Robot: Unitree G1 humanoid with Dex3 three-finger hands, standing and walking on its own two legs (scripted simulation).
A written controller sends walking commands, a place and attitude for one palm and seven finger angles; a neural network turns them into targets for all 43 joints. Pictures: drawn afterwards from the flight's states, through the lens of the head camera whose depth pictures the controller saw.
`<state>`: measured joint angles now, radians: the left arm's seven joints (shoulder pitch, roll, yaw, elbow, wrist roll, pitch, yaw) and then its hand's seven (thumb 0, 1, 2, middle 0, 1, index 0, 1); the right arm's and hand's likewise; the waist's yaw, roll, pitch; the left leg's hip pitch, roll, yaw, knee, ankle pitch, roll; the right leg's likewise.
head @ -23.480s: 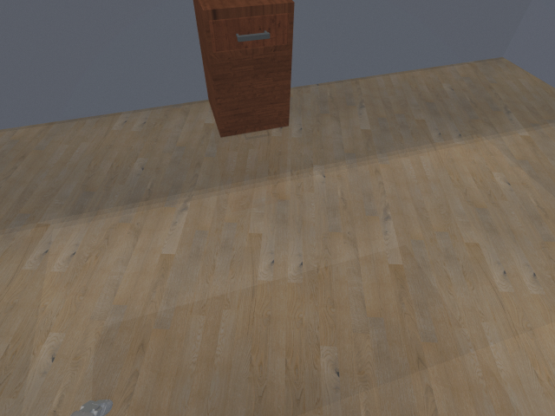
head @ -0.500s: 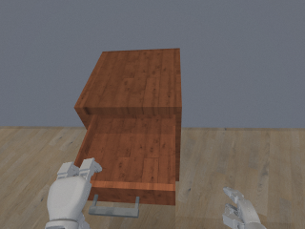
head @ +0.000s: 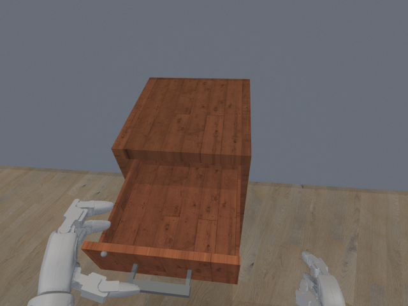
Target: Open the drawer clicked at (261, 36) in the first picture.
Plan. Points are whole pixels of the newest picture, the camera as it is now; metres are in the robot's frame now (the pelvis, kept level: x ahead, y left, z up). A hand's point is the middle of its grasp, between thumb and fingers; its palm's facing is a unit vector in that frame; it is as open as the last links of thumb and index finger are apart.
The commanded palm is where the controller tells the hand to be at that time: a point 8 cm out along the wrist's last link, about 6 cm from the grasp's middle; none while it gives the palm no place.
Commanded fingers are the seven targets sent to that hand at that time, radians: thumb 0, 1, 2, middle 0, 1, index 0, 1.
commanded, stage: draw the hand back to the body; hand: left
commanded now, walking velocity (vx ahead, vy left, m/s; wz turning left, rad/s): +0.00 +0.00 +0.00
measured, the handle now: (159, 279) +0.23 +0.15 -0.18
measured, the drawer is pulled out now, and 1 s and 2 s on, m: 0.30 0.30 0.30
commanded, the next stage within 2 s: step back with the hand held close in 0.80 s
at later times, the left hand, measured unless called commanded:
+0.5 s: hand (47, 225) +0.18 +0.24 +0.17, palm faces +0.39 -0.83 -0.41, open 9.5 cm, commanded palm +0.14 +0.28 +0.19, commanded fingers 0.00 0.76 0.84 -0.21 -0.39 -0.21 -0.39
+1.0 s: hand (40, 221) +0.18 +0.24 +0.18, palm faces +0.41 -0.79 -0.45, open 7.4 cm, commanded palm +0.12 +0.28 +0.19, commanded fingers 0.00 0.90 0.90 -0.20 -0.30 -0.20 -0.30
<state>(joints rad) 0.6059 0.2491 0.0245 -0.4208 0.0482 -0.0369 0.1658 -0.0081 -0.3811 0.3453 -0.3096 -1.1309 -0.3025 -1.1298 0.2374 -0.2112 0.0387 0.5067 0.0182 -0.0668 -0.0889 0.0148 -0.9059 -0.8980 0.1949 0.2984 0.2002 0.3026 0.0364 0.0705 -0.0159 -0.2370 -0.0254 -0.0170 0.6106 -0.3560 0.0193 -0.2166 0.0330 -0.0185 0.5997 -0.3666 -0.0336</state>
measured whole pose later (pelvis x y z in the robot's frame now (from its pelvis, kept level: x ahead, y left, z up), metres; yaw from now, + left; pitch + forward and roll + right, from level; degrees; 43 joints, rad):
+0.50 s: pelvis +0.01 +0.00 +0.01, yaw +0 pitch -2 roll +0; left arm 0.57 0.33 0.27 -0.50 -0.07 -0.08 0.12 0.00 0.42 0.69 -0.25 -0.61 -0.24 -0.60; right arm 0.17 -0.22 0.02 0.60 0.02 -0.10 -0.08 0.02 -0.90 -0.90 0.20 0.30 0.20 0.30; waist 0.06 0.07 0.00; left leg -0.13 -0.03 -0.02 0.46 -0.29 0.02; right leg -0.10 0.03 -0.02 0.43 -0.29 -0.03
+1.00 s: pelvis -0.01 +0.00 +0.02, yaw +0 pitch -2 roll -1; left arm 0.55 0.34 0.34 -0.48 -0.06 -0.14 0.12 0.01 0.89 0.89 -0.21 -0.31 -0.21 -0.30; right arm 0.18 -0.22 0.02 0.59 0.02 -0.07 -0.07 0.02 -0.90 -0.90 0.20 0.30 0.20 0.30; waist 0.04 0.09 0.02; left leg -0.15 -0.01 -0.03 0.44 -0.26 0.01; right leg -0.11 0.05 -0.03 0.39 -0.25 -0.04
